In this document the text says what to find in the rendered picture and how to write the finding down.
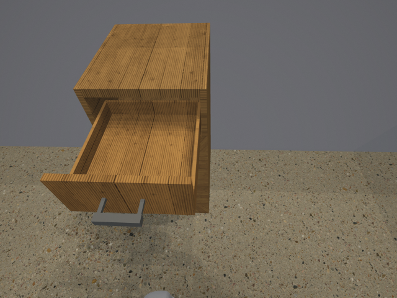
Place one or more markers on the cabinet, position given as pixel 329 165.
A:
pixel 154 62

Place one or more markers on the handle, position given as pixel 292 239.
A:
pixel 111 219

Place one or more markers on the drawer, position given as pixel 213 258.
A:
pixel 136 149

